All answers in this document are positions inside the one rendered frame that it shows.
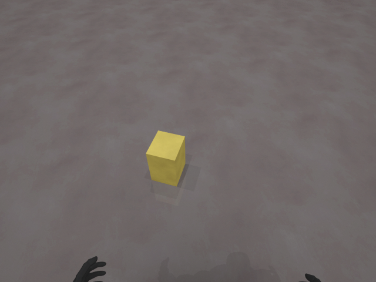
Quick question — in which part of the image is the robot left hand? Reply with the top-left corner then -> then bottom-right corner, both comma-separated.
73,256 -> 106,282

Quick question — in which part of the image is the carton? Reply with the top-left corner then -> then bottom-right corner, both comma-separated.
146,130 -> 186,187

